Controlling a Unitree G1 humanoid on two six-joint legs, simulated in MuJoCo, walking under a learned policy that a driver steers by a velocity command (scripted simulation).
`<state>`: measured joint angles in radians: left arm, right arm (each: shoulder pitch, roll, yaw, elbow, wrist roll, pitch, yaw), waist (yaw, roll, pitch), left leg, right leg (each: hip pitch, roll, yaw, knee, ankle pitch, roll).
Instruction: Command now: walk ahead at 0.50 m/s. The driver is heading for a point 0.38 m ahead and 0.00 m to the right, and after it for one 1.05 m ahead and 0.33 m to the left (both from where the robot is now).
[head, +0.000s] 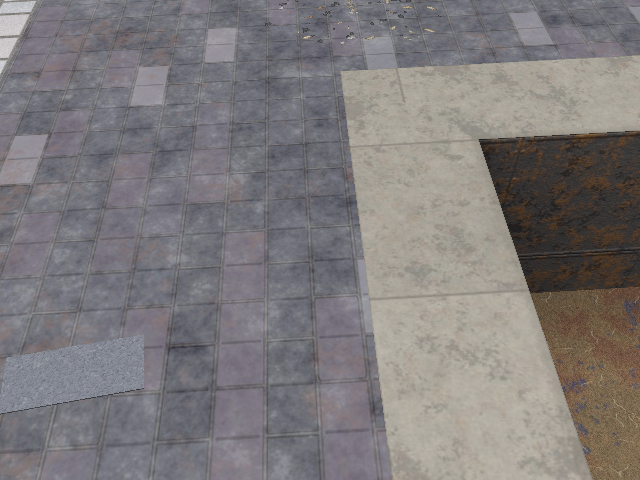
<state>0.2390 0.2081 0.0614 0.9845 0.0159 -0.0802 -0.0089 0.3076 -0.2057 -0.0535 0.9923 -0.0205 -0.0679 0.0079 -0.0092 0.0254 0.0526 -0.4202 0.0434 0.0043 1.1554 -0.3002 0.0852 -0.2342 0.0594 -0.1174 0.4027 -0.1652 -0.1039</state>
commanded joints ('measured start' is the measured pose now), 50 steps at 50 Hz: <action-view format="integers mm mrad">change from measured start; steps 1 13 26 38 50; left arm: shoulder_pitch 76 287 126 -204 204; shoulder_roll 75 91 70 38 308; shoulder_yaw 7 -8 1 -12 64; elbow -5 59 -10 -132 -110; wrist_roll -4 4 4 10 53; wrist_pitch -30 -21 -3 39 -10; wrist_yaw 4 18 3 -23 13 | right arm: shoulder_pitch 81 -333 -50 182 262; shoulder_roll -31 -28 -76 -90 3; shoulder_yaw -12 9 -19 -1 7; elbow -28 -164 -57 29 -59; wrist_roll -12 6 5 13 55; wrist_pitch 27 29 -17 -38 -16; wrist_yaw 14 19 3 -9 -11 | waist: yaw -34 64 8 -25 87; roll -71 -95 6 30 -337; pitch -10 57 -21 53 -390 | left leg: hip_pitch -92 -245 327 363 -134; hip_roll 49 31 225 125 -140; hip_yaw -14 80 -281 -80 -8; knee -14 -477 -981 -1043 46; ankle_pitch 62 282 122 448 -247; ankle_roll -18 -45 138 109 16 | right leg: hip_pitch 46 297 -323 -427 571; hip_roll -266 -249 -135 -157 -547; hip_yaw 256 137 164 64 763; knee -263 -254 791 354 -100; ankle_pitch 169 462 -126 151 -116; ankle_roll -100 -87 5 100 -130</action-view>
